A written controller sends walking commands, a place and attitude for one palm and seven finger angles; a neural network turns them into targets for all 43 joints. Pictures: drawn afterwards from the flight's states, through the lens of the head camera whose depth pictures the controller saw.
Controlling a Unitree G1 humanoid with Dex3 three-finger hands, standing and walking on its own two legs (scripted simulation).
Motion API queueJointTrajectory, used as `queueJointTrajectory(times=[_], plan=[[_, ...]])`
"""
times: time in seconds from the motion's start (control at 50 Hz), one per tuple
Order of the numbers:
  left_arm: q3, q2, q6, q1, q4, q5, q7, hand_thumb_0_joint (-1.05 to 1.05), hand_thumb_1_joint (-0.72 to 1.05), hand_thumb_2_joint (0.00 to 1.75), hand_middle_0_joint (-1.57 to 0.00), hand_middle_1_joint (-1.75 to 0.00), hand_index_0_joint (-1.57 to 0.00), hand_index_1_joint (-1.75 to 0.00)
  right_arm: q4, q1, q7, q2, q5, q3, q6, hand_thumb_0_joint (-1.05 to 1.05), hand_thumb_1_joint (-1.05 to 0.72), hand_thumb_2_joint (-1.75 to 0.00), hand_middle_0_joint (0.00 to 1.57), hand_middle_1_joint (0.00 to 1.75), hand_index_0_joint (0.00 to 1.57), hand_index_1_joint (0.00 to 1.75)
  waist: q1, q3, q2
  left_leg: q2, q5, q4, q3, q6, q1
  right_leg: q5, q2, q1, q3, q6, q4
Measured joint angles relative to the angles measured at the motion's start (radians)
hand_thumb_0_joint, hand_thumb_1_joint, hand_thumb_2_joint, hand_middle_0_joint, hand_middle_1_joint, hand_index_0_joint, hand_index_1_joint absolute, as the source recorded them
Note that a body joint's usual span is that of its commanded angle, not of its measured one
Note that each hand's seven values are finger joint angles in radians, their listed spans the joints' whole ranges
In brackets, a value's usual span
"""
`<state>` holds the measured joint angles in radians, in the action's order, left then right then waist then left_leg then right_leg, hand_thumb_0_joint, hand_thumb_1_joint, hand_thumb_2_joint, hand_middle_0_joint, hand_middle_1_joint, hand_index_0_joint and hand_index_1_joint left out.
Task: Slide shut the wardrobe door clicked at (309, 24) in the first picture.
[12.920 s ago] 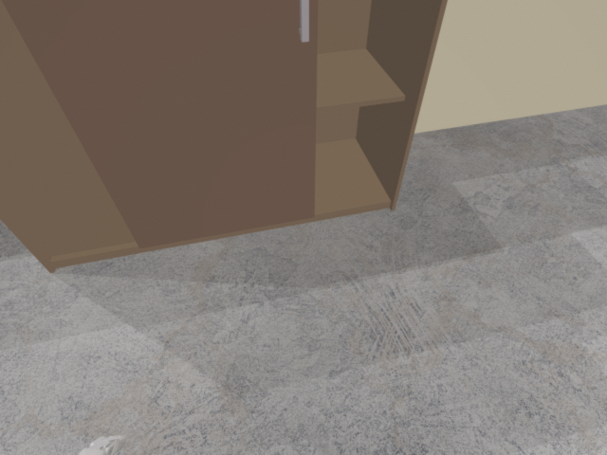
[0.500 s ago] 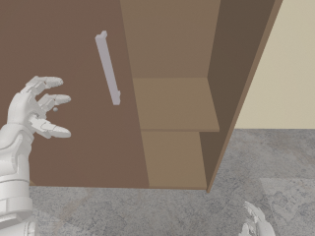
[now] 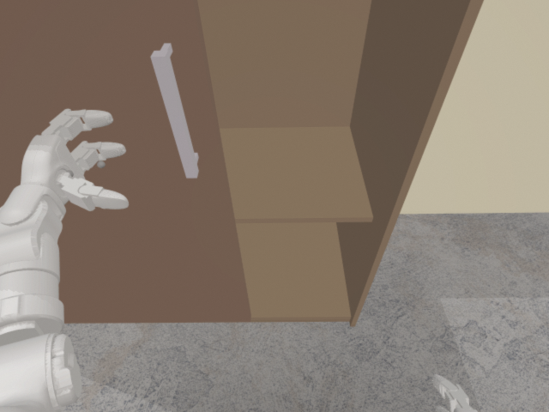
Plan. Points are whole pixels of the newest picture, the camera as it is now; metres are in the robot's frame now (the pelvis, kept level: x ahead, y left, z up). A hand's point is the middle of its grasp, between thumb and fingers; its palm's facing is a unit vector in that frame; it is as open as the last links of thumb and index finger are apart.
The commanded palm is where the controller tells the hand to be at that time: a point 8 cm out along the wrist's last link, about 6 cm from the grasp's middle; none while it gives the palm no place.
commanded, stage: move the hooked fingers beside the handle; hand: left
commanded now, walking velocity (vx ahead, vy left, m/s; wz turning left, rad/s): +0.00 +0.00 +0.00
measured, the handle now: (180, 117) +0.53 +0.18 +0.17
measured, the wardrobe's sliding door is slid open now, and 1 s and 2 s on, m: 0.37 0.37 0.37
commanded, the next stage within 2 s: feel for the door with the fingertips in 1.34 s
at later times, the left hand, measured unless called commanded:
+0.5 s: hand (128, 137) +0.47 +0.25 +0.17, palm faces +0.05 -1.00 -0.02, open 14.0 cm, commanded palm +0.45 +0.30 +0.17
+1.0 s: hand (132, 137) +0.48 +0.25 +0.17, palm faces +0.04 -1.00 -0.01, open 13.8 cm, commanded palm +0.45 +0.30 +0.17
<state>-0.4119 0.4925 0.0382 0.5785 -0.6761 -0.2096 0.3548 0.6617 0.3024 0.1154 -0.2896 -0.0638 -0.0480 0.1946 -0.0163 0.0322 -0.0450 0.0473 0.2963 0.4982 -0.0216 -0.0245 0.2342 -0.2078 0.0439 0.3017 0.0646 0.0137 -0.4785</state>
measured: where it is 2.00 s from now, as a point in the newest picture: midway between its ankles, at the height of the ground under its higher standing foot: outside the picture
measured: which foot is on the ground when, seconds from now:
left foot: down 0.00-1.00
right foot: down 0.00-1.00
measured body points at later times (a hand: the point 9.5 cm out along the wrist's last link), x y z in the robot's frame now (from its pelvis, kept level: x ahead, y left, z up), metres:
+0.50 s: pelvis +0.01 +0.01 +0.00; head +0.05 +0.01 +0.45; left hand +0.46 +0.30 +0.18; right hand +0.05 -0.27 -0.12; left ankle -0.02 +0.13 -0.74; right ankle +0.02 -0.13 -0.74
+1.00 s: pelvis +0.01 +0.01 -0.01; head +0.06 +0.01 +0.44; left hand +0.47 +0.30 +0.17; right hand +0.05 -0.26 -0.12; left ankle -0.02 +0.13 -0.74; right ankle +0.02 -0.13 -0.74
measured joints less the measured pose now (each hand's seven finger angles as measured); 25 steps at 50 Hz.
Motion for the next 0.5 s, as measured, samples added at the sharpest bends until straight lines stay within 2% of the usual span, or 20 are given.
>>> queueJointTrajectory(times=[0.18,0.5], plan=[[0.002,0.025,-0.05,0.121,-0.16,0.031,-0.007,-0.02,-0.5,0.3,-0.3,-1.2,-0.3,-1.2,0.017,0.026,-0.009,-0.001,0.008,0.003,-0.023,0.01,-0.9,-0.9,0.2,0.3,0.21,0.3,-0.029,0.005,0.012,-0.002,0.005,0.017,-0.005,0.005,0.044,0.002,0.001,0.043,-0.007,0.004,-0.008],[-0.012,0.074,-0.125,0.245,-0.321,0.072,-0.015,-0.02,-0.5,0.3,-0.3,-1.2,-0.3,-1.2,0.03,0.091,-0.026,-0.005,0.021,0.018,-0.079,0.01,-0.9,-0.9,0.2,0.3,0.21,0.3,-0.067,0.011,0.019,0.001,0.022,0.041,-0.019,0.012,0.105,0.0,-0.001,0.103,-0.021,0.012,-0.016]])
